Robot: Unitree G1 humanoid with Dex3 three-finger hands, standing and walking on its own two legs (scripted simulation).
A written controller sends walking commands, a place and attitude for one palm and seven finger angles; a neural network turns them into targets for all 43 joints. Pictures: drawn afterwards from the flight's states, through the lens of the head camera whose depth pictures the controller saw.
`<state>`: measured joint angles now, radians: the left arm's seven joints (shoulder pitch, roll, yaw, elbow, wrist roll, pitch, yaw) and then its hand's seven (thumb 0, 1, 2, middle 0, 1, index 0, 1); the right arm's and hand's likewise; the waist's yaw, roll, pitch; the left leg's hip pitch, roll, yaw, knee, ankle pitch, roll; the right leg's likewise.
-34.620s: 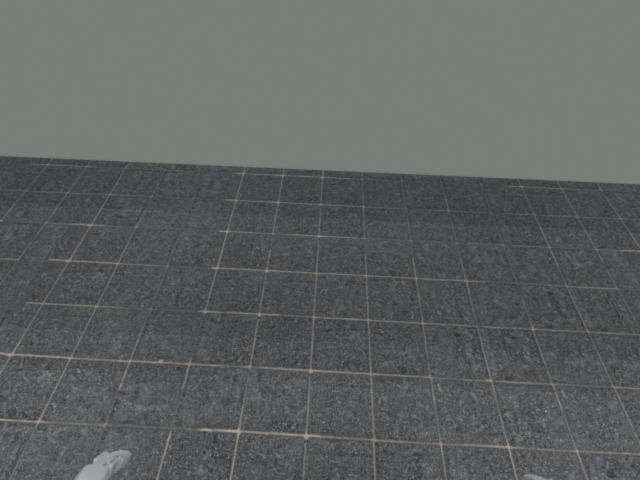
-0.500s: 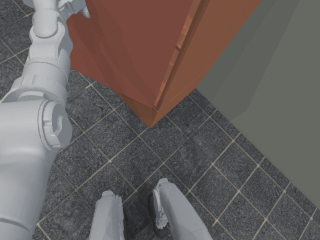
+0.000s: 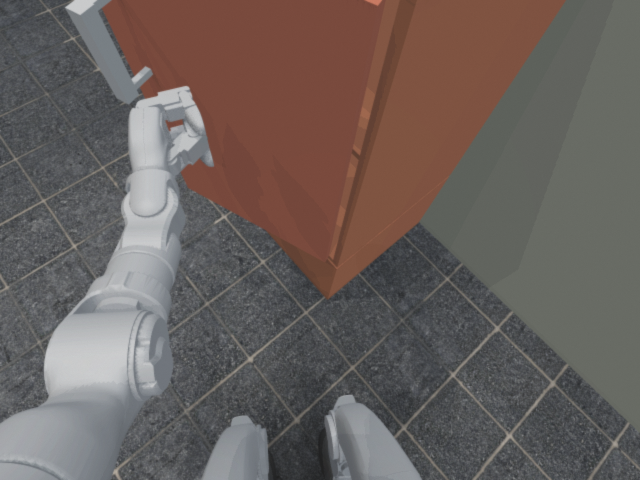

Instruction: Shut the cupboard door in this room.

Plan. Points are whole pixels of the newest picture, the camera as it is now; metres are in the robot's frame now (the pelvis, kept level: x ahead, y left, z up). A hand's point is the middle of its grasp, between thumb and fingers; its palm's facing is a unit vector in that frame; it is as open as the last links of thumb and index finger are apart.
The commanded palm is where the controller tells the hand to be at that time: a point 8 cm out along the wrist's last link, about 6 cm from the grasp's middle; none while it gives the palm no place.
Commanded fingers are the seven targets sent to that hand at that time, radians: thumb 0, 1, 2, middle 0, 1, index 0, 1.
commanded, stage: pull the fist back off the door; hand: left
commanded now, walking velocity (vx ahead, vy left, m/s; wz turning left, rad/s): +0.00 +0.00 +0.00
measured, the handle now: (117, 47) +0.67 +0.19 +0.06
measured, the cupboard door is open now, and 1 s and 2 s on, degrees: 20 20 20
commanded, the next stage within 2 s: draw the hand back to the body in 0.20 s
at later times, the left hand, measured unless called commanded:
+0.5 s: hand (176, 162) +0.47 +0.10 +0.08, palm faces +0.03 -1.00 -0.05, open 3.1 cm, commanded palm +0.41 +0.16 +0.09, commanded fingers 0.00 0.90 0.90 -1.30 -1.50 -1.30 -1.50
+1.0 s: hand (14, 284) +0.31 +0.19 +0.16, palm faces +0.07 -0.98 -0.18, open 3.1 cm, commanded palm +0.28 +0.25 +0.18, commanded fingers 0.00 0.90 0.90 -0.89 -1.05 -0.89 -1.05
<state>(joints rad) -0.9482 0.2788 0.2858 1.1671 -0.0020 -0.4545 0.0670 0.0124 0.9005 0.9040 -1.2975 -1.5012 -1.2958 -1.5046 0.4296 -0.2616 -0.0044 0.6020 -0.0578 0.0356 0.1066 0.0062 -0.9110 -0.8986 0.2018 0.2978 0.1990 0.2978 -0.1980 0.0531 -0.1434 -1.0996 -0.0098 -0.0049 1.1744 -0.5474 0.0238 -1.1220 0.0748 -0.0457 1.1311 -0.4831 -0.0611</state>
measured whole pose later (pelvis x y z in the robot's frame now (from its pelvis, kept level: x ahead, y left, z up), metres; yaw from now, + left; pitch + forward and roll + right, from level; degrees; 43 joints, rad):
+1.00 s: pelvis +0.01 +0.03 +0.08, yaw +1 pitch +4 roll -1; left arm 0.00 0.25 0.03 0.15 -0.09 -0.14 0.02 0.02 0.89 0.90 -1.13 -1.32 -1.13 -1.32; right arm 0.20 -0.23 0.02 0.50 0.06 0.05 -0.08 0.01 -0.91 -0.90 0.20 0.30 0.20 0.30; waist -0.01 0.04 -0.07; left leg -0.37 -0.05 0.01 0.68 -0.38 0.06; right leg -0.40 0.04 0.00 0.66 -0.33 -0.02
